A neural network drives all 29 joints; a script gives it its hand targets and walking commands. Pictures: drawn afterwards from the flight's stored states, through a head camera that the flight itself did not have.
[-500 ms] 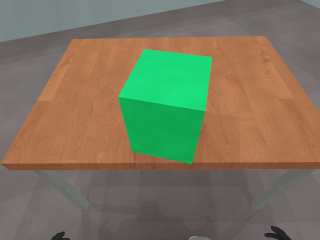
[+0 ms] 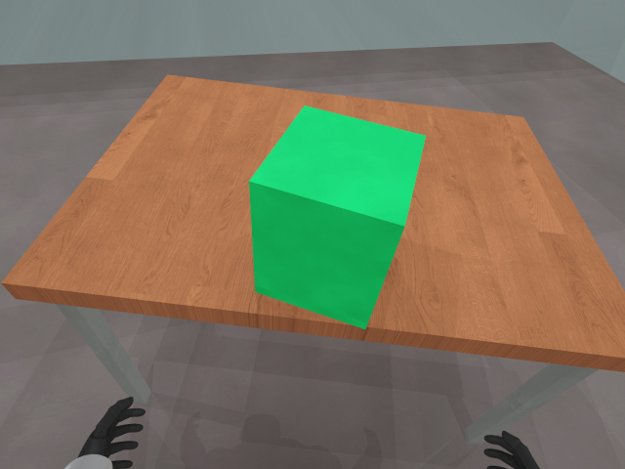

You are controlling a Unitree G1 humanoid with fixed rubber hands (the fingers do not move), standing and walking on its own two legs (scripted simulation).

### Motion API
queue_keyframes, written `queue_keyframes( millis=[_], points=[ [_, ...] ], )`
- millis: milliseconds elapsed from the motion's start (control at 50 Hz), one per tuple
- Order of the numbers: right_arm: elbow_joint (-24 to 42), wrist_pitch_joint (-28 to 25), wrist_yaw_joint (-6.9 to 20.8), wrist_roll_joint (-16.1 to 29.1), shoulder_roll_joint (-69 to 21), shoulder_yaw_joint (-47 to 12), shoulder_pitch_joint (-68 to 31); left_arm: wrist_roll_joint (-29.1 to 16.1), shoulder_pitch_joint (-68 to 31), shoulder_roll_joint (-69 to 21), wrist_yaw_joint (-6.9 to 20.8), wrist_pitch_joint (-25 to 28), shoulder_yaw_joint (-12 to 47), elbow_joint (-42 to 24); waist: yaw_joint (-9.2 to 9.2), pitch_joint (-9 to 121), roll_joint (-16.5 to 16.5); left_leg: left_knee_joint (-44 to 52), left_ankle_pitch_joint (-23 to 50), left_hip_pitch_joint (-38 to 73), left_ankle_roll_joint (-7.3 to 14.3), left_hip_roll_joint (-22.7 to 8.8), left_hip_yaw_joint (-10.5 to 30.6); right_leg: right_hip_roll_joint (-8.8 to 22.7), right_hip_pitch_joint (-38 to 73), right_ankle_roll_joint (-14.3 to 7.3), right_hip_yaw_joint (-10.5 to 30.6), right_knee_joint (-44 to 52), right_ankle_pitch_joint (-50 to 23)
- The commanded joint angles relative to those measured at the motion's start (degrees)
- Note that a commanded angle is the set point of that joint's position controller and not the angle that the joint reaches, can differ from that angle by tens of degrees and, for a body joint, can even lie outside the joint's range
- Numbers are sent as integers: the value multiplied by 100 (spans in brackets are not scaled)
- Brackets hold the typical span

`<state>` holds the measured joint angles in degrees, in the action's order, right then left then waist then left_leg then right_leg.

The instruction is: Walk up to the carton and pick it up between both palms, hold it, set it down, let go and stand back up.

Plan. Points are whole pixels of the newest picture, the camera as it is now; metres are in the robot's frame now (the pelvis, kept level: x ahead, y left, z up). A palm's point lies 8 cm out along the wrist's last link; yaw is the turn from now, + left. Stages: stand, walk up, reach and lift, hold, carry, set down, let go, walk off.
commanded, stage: reach and lift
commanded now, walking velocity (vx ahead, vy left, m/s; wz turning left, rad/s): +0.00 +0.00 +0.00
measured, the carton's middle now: (335, 218) +0.49 -0.03 +0.04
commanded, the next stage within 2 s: none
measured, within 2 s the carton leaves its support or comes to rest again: neither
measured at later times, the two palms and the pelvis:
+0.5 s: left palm (89, 435) +0.18 +0.27 -0.03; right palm (504, 461) +0.15 -0.21 -0.01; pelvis +0.00 +0.00 +0.01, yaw +0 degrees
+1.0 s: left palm (71, 405) +0.20 +0.28 +0.02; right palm (458, 420) +0.18 -0.15 +0.02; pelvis +0.05 +0.04 +0.01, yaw +1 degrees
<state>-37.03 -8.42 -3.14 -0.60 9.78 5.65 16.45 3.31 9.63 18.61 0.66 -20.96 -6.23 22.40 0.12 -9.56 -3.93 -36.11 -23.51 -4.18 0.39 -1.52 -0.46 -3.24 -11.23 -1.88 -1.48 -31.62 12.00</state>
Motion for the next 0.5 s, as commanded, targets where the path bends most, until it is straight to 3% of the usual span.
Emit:
queue_keyframes(
  millis=[0, 100, 180, 300, 340, 400, 480],
  points=[
    [1604, 2, -161, -20, 770, 179, -8, -80, -779, 956, 96, 430, -56, -858, 100, 411, 1256, 1883, -451, -3534, 329, -267, -579, 3, 3061, 241, 241, 124, -685],
    [2432, 306, -230, -54, 597, -62, -101, -288, -813, 929, 289, 762, 58, -632, 67, 407, 949, 2152, -1020, -4395, 579, -552, -605, -162, 3844, 310, 301, -137, -150],
    [2887, 595, -327, -105, 468, -182, -62, -444, -721, 972, 475, 988, 1, -509, 28, 211, 645, 2161, -1075, -4531, 622, -635, -617, -136, 3944, 307, 453, -122, 238],
    [3418, 939, -584, -179, 201, -261, 223, -705, -559, 1242, 674, 1068, -212, -488, -64, -210, -142, 1700, -423, -3084, 355, -306, -595, 314, 2485, 256, 872, 724, 988],
    [3600, 1016, -679, -149, 69, -301, 346, -785, -577, 1351, 707, 1050, -247, -598, -89, -290, -251, 1580, -142, -2434, 238, -179, -574, 444, 1911, 225, 959, 1043, 1072],
    [3784, 1084, -785, -19, -68, -347, 503, -850, -535, 1403, 728, 1051, -246, -930, -102, -269, 26, 1597, 137, -1909, 145, -133, -523, 511, 1586, 176, 935, 1193, 715],
    [3943, 1032, -811, 299, -39, -441, 642, -697, -275, 1307, 731, 1241, -176, -1568, -137, 1, 1059, 2059, -116, -2735, 270, -419, -439, 219, 2781, 192, 589, 604, -643]
  ],
)
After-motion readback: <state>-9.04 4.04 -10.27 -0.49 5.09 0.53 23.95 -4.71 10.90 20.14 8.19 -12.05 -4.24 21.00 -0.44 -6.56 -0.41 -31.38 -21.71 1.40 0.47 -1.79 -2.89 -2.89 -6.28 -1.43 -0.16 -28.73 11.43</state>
